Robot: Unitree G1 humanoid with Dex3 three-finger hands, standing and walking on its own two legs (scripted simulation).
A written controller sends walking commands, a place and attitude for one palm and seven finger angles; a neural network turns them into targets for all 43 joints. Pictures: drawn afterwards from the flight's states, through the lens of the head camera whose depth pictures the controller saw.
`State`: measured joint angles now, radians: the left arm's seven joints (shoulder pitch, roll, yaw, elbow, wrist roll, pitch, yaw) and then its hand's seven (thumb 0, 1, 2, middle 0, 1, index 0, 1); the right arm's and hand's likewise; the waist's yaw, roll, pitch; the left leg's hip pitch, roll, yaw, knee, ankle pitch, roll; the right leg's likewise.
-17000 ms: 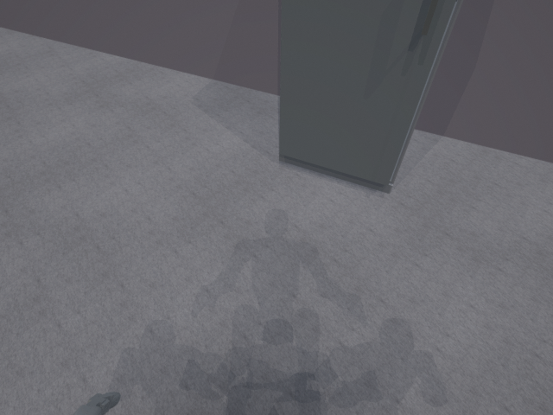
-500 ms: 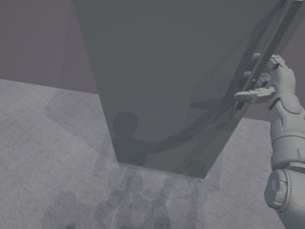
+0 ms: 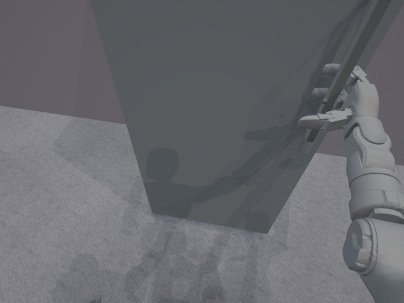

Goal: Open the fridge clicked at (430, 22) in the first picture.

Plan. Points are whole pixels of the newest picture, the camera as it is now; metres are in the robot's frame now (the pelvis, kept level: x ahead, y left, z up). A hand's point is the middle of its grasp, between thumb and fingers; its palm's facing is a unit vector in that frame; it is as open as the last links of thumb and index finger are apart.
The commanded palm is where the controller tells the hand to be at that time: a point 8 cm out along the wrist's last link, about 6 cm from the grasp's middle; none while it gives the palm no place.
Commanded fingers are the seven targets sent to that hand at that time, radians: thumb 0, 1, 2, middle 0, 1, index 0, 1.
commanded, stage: slide the fingers in behind the handle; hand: right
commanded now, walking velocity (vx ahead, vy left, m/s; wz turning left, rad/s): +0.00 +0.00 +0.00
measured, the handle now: (335, 79) +0.53 -0.20 +0.20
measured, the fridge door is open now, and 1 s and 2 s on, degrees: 0 0 0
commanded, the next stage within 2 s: grip the handle and tug to test in 0.04 s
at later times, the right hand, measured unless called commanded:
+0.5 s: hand (324, 102) +0.47 -0.17 +0.18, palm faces +0.09 +1.00 +0.00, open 11.0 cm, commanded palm +0.44 -0.21 +0.18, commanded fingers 0.00 -0.39 -0.68 0.40 1.33 0.40 1.33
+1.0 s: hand (324, 100) +0.48 -0.17 +0.18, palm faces +0.07 +1.00 +0.01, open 5.3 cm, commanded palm +0.45 -0.22 +0.18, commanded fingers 0.00 -0.90 -0.90 0.45 1.40 0.45 1.40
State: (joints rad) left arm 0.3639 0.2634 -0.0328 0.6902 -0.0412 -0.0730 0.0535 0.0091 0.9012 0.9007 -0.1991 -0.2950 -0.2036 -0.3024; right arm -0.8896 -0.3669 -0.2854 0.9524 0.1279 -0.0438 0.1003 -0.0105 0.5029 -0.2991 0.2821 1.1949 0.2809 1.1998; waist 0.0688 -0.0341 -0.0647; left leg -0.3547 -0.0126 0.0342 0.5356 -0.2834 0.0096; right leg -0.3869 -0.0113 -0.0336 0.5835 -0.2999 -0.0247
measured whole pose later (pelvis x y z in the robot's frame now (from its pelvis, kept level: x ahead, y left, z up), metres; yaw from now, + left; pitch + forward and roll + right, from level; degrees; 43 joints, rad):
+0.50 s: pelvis +0.00 +0.01 +0.00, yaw +0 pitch +6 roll +1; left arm 0.36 0.27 -0.03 0.69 -0.04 -0.07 0.06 0.01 0.90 0.90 -0.20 -0.29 -0.20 -0.30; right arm -0.90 -0.38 -0.28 0.98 0.13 -0.05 0.10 -0.01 0.05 -0.49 0.33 1.26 0.33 1.27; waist 0.07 -0.03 -0.06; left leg -0.36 -0.02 0.04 0.53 -0.28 0.02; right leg -0.39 -0.02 -0.03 0.58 -0.30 -0.02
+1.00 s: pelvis +0.00 +0.00 +0.00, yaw +0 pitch +7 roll +1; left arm 0.37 0.27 -0.03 0.68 -0.04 -0.06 0.06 0.01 0.90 0.90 -0.20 -0.29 -0.20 -0.30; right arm -0.90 -0.39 -0.29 0.98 0.13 -0.05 0.12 0.01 -0.75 -0.84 0.41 1.39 0.42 1.38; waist 0.07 -0.03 -0.06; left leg -0.36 -0.02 0.04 0.53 -0.29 0.01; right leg -0.40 -0.02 -0.03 0.58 -0.30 -0.02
